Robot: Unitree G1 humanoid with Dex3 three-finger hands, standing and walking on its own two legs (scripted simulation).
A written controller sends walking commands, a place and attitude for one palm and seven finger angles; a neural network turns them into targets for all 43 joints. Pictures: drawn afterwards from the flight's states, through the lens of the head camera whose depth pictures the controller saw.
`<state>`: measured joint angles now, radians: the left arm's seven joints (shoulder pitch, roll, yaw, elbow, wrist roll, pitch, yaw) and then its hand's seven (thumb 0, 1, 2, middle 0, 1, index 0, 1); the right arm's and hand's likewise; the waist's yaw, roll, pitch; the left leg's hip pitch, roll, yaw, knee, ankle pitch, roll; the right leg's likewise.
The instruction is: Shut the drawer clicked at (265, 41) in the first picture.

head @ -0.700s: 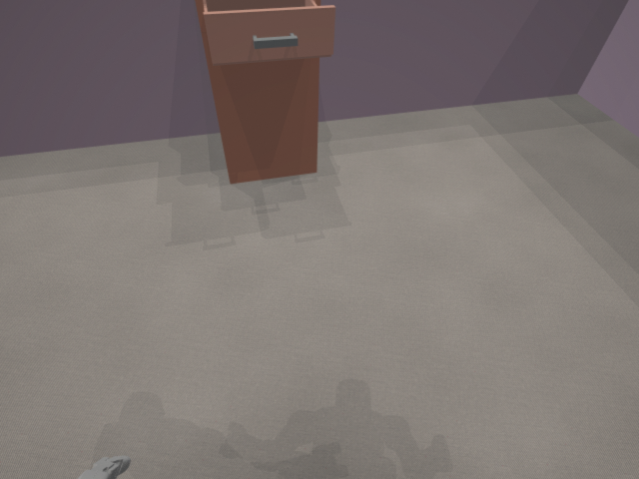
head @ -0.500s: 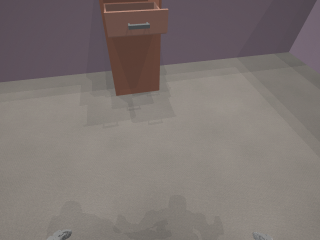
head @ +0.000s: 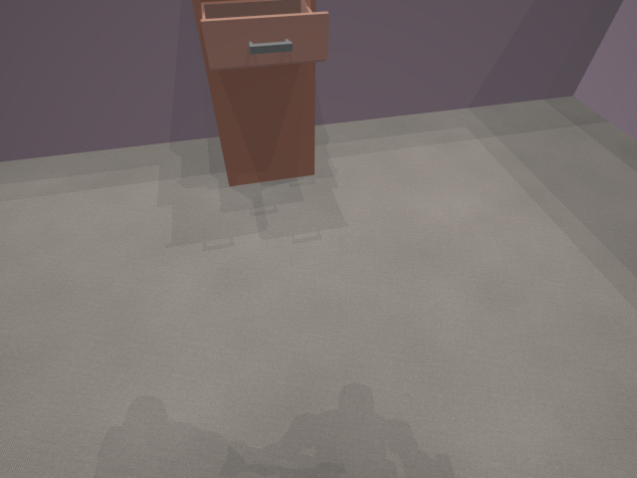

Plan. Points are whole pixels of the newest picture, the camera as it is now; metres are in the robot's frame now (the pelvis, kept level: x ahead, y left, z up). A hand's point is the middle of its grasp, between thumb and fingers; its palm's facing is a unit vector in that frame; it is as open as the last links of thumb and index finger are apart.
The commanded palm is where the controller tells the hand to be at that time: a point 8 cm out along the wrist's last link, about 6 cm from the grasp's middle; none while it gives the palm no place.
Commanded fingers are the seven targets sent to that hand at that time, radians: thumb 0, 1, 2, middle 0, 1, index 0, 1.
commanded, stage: stand and wait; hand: left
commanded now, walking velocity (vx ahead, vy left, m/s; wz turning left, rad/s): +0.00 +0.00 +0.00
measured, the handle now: (270, 45) +1.29 +0.22 +0.00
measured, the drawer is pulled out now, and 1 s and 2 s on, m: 0.28 0.28 0.28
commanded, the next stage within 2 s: look at it before walking up in 0.14 s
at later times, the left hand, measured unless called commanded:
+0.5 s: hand out of the picture +0.07 +0.24 -0.16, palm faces -0.04 -0.94 -0.33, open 7.4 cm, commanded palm none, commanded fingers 0.00 0.90 0.90 -0.20 -0.30 -0.20 -0.30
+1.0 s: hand out of the picture +0.06 +0.23 -0.17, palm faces -0.04 -0.96 -0.28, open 7.4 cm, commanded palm none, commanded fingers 0.00 0.90 0.90 -0.20 -0.30 -0.20 -0.30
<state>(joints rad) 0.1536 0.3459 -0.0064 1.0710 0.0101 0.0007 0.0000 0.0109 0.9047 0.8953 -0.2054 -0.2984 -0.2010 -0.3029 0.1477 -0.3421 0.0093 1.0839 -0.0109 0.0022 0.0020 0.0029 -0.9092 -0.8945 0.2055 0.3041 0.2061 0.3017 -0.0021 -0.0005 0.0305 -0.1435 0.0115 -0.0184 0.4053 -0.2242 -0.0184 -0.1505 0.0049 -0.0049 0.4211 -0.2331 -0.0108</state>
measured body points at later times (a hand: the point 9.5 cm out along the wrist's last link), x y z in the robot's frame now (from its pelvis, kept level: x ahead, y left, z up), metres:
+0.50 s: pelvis -0.01 +0.00 +0.00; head -0.01 +0.00 +0.45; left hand +0.07 +0.29 -0.13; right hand +0.06 -0.29 -0.13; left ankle +0.00 +0.13 -0.74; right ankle +0.00 -0.11 -0.74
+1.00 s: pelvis +0.01 +0.01 +0.00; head +0.00 +0.01 +0.45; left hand +0.06 +0.28 -0.15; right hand +0.06 -0.27 -0.14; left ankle +0.00 +0.13 -0.74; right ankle +0.00 -0.11 -0.74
